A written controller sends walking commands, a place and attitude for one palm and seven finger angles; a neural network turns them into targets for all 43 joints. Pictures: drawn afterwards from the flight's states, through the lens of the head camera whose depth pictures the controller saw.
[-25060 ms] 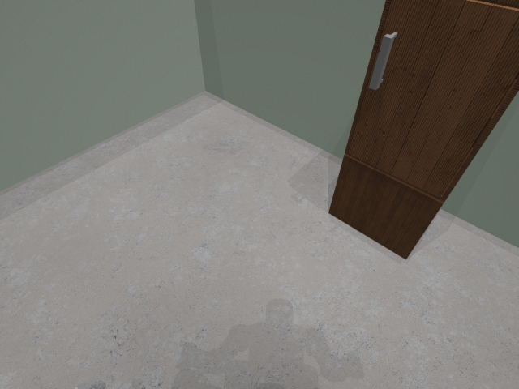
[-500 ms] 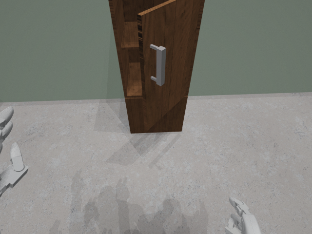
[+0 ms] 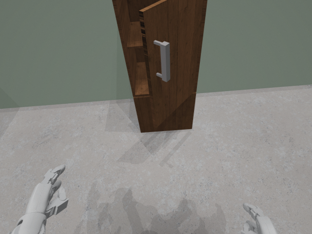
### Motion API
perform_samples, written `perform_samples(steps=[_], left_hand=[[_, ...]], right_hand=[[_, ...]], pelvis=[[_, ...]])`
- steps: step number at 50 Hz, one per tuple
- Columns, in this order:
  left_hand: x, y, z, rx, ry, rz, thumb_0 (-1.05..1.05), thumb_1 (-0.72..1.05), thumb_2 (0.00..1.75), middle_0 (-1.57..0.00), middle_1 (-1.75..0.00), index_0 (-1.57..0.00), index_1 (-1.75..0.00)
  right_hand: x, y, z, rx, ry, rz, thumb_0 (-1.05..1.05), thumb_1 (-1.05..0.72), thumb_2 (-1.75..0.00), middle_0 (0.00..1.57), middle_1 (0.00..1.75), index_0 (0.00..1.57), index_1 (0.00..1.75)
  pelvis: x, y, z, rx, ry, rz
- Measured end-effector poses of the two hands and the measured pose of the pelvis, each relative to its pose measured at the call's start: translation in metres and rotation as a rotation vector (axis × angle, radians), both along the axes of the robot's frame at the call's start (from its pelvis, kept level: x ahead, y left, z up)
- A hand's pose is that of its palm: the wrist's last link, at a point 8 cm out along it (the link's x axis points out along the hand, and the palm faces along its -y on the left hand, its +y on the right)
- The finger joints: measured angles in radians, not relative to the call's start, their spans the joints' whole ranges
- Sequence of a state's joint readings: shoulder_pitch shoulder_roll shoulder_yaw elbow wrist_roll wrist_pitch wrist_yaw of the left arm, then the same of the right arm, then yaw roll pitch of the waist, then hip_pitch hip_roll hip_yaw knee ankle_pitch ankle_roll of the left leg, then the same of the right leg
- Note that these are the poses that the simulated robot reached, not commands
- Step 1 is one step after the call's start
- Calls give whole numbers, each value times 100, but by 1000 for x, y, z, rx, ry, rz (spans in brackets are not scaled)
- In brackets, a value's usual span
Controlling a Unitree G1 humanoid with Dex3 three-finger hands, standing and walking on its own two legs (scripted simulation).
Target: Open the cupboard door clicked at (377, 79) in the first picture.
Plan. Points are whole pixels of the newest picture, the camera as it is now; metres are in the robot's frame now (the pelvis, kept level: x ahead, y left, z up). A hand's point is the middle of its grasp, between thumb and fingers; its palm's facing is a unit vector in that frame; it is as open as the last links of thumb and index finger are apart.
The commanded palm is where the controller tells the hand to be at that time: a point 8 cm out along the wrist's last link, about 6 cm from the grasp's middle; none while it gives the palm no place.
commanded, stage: let the arm hang, fingers relaxed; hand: left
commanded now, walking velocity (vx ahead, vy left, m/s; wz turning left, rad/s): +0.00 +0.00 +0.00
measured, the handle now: (161, 61) +0.71 +0.01 +0.07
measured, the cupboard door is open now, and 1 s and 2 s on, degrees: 47 47 47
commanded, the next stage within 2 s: look to check the result in 0.96 s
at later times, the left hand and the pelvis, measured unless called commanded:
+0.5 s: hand out of the picture +0.01 +0.20 -0.15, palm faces -0.01 -0.95 -0.32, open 7.3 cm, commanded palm none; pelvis +0.00 -0.04 +0.01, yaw +0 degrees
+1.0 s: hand out of the picture +0.11 +0.18 -0.14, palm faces -0.03 -0.95 -0.31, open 7.4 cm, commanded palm none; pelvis +0.02 -0.04 +0.02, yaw +0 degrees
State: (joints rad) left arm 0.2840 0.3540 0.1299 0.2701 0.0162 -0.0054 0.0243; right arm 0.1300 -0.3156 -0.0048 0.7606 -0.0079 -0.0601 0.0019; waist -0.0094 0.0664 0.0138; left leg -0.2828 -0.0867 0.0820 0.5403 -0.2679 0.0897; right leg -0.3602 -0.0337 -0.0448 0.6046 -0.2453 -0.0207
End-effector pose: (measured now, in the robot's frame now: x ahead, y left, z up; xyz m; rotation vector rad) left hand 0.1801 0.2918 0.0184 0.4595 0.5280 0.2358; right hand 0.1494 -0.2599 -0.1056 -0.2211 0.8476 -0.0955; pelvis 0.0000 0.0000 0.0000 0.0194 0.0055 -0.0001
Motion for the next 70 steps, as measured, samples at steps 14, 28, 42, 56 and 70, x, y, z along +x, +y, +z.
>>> perform_samples(steps=[14,28,42,56,70], left_hand=[[-175,-87,-150,-318,808,152,1,95,90,-21,-30,-21,-30],[-154,-47,-123,-183,767,232,1,91,90,-21,-29,-20,-30],[-85,-57,-115,-187,635,157,1,90,90,-21,-29,-20,-30],[-80,-58,-121,-199,685,166,1,90,90,-21,-29,-21,-30],[-74,-47,-116,-165,696,187,1,90,90,-21,-29,-21,-30]], right_hand=[[-137,-41,-13,-72,508,-90,1,-90,-90,20,30,20,30],[-149,-30,-29,6,553,-112,0,-90,-90,20,30,20,30],[-103,-40,-24,-7,457,-106,0,-90,-90,20,30,20,30],[-77,-60,-13,-68,448,-109,0,-90,-90,20,30,20,30],[-53,-61,-13,-64,431,-94,0,-90,-90,20,30,20,30]], pelvis=[[-7,-31,10,-17,-25,5],[0,-36,15,-17,-35,1],[14,-37,18,-13,-35,-5],[30,-39,20,-13,-25,-6],[40,-41,20,-15,-18,-6]])
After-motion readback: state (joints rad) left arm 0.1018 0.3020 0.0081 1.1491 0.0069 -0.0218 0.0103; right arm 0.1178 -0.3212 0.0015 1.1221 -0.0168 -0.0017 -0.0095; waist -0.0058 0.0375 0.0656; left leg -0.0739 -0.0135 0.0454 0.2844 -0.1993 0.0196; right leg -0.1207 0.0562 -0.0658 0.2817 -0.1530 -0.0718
